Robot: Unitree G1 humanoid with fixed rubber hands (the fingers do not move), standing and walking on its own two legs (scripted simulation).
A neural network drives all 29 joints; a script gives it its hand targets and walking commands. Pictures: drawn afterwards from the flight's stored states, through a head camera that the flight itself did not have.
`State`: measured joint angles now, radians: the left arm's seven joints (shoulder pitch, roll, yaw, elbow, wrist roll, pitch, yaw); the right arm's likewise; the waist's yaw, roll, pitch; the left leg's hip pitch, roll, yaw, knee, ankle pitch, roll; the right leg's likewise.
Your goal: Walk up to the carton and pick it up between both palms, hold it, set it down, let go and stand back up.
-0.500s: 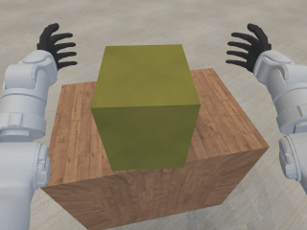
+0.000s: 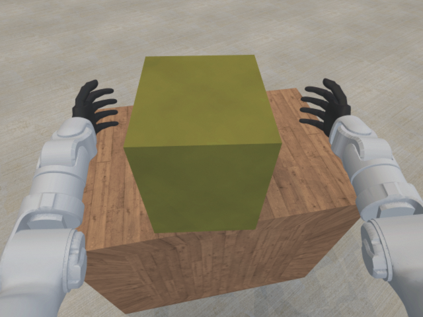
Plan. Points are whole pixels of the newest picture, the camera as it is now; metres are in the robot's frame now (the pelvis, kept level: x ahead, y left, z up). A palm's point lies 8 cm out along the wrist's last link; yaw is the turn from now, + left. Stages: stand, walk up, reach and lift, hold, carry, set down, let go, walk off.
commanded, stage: reach and lift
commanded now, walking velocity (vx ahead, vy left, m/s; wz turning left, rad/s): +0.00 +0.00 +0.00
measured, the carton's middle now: (202, 146) +0.48 +0.02 +0.04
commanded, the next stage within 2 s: none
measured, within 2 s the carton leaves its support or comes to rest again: neither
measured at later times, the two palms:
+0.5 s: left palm (101, 143) +0.43 +0.22 +0.11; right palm (320, 138) +0.43 -0.21 +0.11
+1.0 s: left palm (120, 151) +0.43 +0.19 +0.08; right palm (301, 146) +0.43 -0.18 +0.08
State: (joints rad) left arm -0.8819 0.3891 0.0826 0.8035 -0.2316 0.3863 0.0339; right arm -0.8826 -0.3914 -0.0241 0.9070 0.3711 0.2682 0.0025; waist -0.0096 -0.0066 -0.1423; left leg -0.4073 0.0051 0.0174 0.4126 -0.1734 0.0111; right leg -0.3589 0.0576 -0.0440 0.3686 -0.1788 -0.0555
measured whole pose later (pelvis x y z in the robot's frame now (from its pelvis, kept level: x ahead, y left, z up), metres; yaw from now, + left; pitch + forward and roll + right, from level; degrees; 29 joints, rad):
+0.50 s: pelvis -0.01 +0.00 -0.01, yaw +0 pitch +14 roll -1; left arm -0.94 0.33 -0.01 1.20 -0.25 -0.03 0.04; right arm -0.91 -0.33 0.06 1.16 0.36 -0.01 -0.02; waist 0.01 0.00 -0.21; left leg -0.55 0.01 0.00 0.48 -0.19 0.00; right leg -0.50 0.06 -0.05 0.44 -0.20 -0.06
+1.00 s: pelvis -0.02 -0.01 -0.01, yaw +0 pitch +20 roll -1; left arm -1.00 0.25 0.04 1.29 -0.20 -0.18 0.05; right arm -0.96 -0.25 0.03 1.23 0.30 -0.12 -0.06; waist 0.01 -0.01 -0.23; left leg -0.69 0.01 0.00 0.51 -0.17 0.00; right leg -0.65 0.06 -0.06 0.49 -0.18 -0.07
